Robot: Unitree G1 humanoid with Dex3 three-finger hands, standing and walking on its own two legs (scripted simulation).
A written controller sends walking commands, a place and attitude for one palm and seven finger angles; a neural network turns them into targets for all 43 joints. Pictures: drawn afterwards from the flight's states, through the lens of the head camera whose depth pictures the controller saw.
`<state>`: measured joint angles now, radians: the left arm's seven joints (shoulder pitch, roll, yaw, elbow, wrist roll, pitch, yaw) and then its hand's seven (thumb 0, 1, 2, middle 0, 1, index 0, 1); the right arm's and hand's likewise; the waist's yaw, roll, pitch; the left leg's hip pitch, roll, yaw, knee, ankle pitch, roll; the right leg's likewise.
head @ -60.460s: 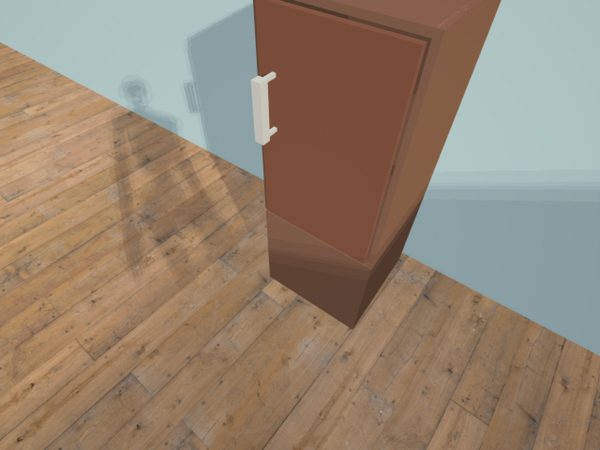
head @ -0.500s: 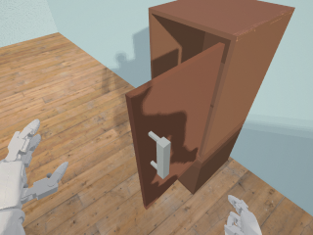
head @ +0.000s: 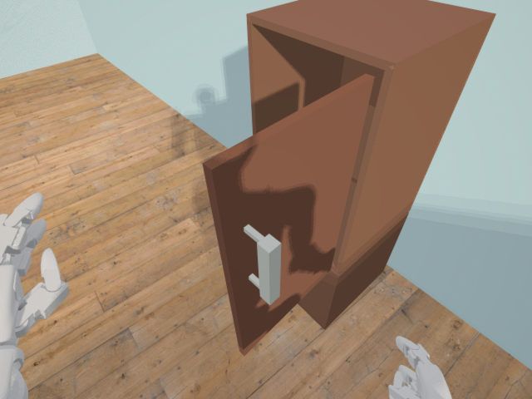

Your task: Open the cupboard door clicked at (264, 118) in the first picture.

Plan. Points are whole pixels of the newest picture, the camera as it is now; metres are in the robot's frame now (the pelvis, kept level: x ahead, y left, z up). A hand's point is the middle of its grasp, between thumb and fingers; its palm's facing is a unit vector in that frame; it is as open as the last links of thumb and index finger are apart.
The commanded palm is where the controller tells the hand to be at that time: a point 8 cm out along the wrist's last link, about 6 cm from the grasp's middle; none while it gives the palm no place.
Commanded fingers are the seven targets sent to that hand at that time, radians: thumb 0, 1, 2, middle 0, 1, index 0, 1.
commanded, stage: step back with the hand held close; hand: left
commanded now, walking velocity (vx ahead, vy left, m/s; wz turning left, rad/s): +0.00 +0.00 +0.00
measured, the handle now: (260, 264) +0.32 +0.06 +0.03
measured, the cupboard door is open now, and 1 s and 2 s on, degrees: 93 93 93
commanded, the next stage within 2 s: stop stepping back and stand still in 1.30 s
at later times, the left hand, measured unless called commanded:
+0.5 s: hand (56, 305) +0.17 +0.26 +0.14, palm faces +0.35 -0.80 -0.49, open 7.4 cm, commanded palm +0.11 +0.30 +0.17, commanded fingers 0.00 0.90 0.90 -0.20 -0.30 -0.20 -0.30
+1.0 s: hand out of the picture +0.08 +0.29 +0.16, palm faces +0.48 -0.76 -0.44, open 7.4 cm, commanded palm +0.02 +0.33 +0.17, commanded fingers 0.00 0.90 0.90 -0.20 -0.30 -0.20 -0.30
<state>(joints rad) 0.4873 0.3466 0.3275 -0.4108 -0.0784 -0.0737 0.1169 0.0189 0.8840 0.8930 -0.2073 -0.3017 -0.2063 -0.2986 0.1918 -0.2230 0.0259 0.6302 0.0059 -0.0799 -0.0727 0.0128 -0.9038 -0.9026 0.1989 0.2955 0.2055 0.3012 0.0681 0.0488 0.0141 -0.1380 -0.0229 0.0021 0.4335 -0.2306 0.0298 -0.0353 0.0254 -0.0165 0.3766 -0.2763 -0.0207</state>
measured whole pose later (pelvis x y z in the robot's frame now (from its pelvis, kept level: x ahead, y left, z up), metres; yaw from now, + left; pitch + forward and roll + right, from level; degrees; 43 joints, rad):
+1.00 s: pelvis -0.11 +0.02 -0.02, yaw +3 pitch -1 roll -2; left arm 0.56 0.38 0.42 -0.57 -0.02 -0.22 0.17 0.02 0.89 0.90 -0.21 -0.30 -0.21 -0.30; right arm 0.22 -0.21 0.00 0.61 -0.01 -0.06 -0.05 0.01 -0.90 -0.90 0.20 0.30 0.21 0.30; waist 0.02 0.01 0.04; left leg -0.48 -0.02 -0.01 0.73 -0.34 0.02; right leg -0.35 0.04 -0.01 0.55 -0.20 0.00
